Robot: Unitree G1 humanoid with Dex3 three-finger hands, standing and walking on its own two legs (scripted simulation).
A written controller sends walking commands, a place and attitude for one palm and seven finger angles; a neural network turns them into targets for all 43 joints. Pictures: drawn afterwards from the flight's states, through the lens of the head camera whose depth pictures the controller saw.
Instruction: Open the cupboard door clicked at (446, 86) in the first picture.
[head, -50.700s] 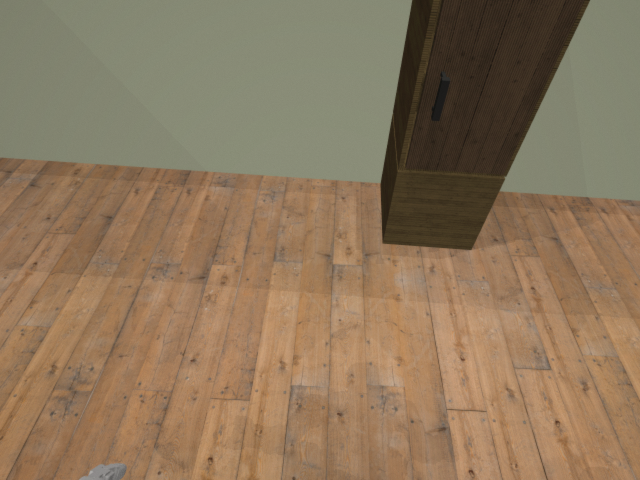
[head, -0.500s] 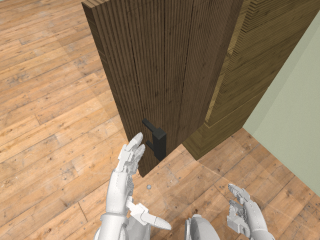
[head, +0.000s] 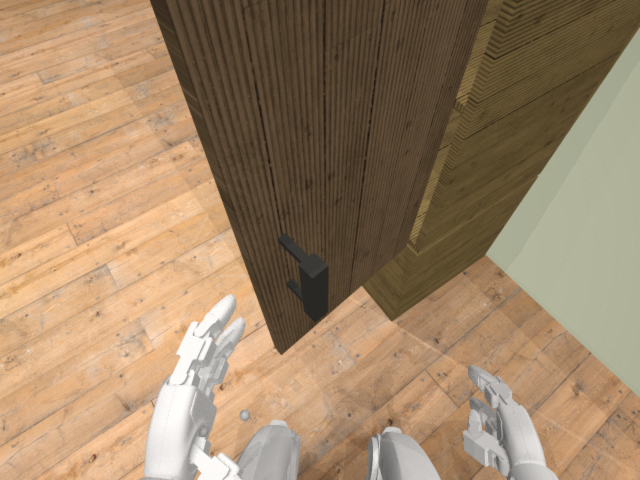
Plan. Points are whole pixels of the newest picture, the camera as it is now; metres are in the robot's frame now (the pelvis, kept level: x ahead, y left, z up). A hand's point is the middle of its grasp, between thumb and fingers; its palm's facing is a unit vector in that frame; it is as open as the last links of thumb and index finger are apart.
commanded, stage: draw the hand back to the body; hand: left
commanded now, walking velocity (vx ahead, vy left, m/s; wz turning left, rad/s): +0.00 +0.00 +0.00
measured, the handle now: (302, 279) +0.34 +0.05 +0.06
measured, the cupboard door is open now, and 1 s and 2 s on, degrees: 98 98 98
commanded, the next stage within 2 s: step back with the hand held close in 1.62 s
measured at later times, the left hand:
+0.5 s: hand (167, 395) +0.19 +0.14 +0.13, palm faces -0.03 -1.00 -0.06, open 16.3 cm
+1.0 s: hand out of the picture +0.21 +0.24 +0.23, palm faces +0.28 -0.88 -0.38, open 12.0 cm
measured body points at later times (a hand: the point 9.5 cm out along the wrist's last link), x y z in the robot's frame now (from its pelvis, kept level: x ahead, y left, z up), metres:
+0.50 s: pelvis +0.01 +0.01 +0.05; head +0.04 +0.00 +0.50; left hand +0.19 +0.19 +0.14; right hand +0.19 -0.22 -0.02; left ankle +0.01 +0.11 -0.62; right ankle +0.02 -0.08 -0.62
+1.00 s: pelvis +0.03 +0.03 +0.11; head +0.01 +0.01 +0.56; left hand +0.19 +0.28 +0.25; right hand +0.21 -0.19 +0.04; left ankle +0.01 +0.11 -0.62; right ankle +0.02 -0.08 -0.62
